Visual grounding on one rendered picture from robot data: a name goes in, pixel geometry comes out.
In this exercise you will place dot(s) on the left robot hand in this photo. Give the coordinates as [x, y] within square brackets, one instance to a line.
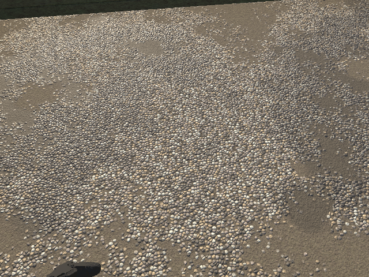
[81, 269]

